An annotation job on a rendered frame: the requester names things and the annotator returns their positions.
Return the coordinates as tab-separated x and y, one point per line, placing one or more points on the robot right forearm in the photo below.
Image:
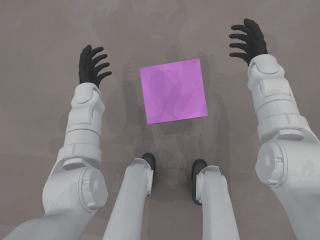
274	103

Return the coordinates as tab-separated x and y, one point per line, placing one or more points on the robot right upper arm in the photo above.
292	169

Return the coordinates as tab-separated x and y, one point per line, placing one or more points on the robot left forearm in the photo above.
83	133

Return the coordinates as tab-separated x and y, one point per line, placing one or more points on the right robot foot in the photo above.
197	166

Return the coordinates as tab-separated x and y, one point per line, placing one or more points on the left robot hand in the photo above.
87	70

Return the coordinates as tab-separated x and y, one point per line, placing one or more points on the left robot shin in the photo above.
137	161

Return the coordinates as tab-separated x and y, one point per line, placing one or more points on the carton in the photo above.
173	92

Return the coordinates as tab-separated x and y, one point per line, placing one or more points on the robot left upper arm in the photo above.
70	198

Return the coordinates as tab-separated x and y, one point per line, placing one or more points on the right robot hand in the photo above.
255	41

